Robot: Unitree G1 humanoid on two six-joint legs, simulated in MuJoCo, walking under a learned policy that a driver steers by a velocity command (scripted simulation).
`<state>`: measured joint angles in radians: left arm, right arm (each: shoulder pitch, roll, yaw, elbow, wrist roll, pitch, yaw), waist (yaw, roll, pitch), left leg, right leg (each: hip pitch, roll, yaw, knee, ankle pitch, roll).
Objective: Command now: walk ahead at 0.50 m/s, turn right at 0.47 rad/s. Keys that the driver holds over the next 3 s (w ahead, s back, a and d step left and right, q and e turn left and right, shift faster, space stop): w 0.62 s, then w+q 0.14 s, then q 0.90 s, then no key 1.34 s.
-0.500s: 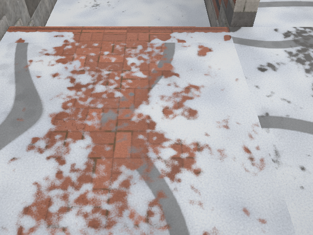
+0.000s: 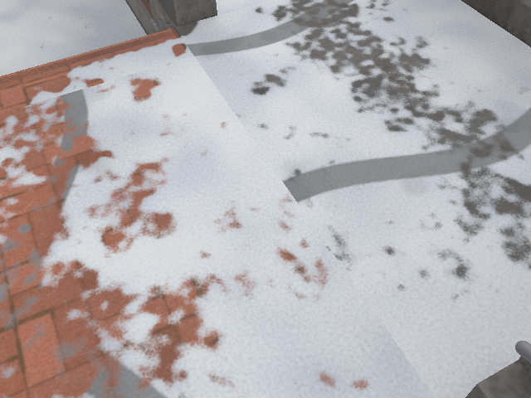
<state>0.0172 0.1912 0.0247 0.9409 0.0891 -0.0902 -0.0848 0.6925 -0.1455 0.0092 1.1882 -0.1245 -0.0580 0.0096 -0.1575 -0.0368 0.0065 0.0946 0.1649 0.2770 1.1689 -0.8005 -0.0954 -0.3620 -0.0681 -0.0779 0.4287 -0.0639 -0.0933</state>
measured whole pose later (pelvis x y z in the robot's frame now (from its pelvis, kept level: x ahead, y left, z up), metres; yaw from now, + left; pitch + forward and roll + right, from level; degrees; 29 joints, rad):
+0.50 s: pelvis +0.33 +0.05 -0.16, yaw -6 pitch +3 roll -2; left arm 0.45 0.15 0.02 1.08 -0.06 -0.09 0.03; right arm 0.05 -0.21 -0.03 0.91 0.04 -0.09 0.06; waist 0.09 0.01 0.00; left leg -0.43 0.04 0.04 0.54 -0.19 0.04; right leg -0.39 0.03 0.10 1.71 -0.82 -0.01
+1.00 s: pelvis +0.57 +0.01 -0.16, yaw +3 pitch +5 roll +0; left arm -0.02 0.18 0.05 0.81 0.01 -0.06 0.02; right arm 0.28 -0.25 -0.08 0.92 0.04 -0.04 -0.03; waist -0.05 0.03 0.00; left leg -0.51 -0.01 -0.06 1.22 -0.52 -0.02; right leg -0.46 -0.01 -0.05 0.49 -0.12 -0.03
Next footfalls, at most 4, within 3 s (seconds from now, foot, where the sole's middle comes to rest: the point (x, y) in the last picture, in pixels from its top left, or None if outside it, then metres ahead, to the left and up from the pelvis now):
0.44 left None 0.46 0.14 -0.93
0.86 right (279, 339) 0.70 -0.10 -0.93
1.34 left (189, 365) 0.66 0.17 -0.93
1.84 right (252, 323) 0.76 -0.03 -0.93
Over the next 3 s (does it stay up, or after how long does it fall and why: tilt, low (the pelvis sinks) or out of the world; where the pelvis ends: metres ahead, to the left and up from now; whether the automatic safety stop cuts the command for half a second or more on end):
stays up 0.64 0.07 -0.16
